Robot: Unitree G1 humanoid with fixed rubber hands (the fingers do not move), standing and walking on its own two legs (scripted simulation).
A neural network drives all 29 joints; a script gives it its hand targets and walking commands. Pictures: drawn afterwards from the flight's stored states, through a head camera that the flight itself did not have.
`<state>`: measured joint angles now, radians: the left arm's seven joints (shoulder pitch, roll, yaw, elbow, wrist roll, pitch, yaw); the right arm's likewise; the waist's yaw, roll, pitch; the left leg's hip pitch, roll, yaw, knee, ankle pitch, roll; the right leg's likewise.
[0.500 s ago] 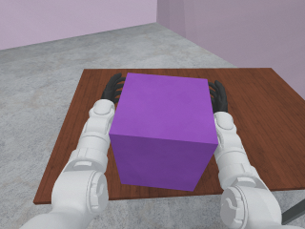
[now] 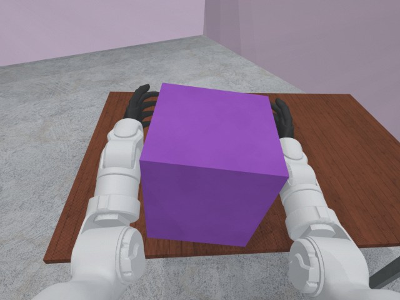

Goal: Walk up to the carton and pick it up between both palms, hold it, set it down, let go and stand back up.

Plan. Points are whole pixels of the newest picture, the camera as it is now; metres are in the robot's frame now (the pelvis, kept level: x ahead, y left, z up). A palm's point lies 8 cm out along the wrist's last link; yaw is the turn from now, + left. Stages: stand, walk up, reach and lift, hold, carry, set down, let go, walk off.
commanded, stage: reach and lift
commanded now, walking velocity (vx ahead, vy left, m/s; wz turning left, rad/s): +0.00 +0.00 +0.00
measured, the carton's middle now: (205, 168) +0.35 +0.00 +0.11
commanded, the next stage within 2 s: hold in 1.20 s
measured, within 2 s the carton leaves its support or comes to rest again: neither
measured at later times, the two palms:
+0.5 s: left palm (127, 118) +0.39 +0.16 +0.20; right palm (280, 125) +0.39 -0.14 +0.19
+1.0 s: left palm (126, 113) +0.39 +0.16 +0.21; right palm (282, 117) +0.39 -0.14 +0.21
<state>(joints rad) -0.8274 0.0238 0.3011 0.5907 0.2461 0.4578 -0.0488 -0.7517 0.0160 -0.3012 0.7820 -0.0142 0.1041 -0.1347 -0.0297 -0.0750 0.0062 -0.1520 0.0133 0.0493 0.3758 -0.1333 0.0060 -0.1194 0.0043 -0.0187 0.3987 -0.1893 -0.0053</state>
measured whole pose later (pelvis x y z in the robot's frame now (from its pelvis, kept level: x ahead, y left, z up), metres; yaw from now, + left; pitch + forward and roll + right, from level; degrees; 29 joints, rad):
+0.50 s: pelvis +0.00 +0.00 +0.00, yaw +0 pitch -6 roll +0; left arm -0.82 0.03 0.31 0.48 0.25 0.58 -0.04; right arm -0.81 -0.01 -0.24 0.76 0.05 0.21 -0.14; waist -0.03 -0.08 0.00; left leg -0.14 0.01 0.05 0.38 -0.13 0.01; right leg -0.11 0.00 -0.02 0.40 -0.19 -0.01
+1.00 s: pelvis +0.00 +0.00 +0.00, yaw +0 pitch -6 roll +0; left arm -0.82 0.03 0.29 0.42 0.25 0.65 -0.01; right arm -0.86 -0.04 -0.21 0.78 0.12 0.25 -0.13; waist -0.04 -0.08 -0.02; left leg -0.14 0.01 0.05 0.38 -0.14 0.01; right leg -0.11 0.00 -0.02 0.40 -0.19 -0.01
